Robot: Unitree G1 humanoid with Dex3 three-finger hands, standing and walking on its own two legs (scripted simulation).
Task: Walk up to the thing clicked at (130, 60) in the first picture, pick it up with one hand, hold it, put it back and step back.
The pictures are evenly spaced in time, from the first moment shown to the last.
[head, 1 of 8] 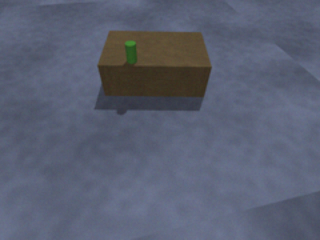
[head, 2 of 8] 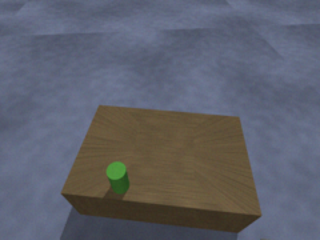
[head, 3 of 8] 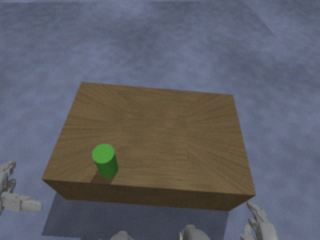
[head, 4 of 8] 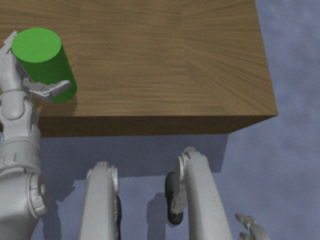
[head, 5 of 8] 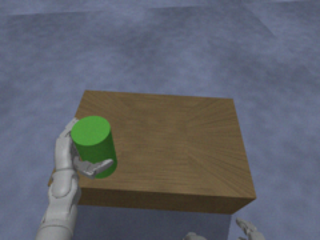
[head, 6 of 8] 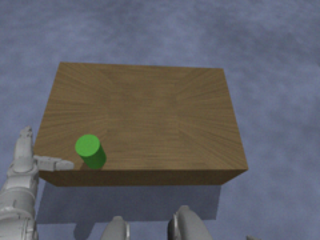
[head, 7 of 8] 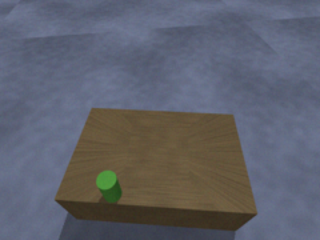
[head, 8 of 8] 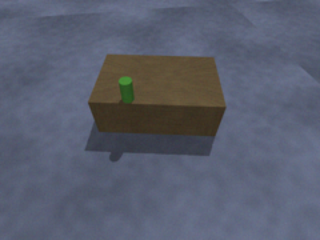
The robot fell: no
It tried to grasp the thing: yes
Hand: left
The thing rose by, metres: 0.37
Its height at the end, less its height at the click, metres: +0.00
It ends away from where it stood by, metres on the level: 0.02
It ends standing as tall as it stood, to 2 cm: yes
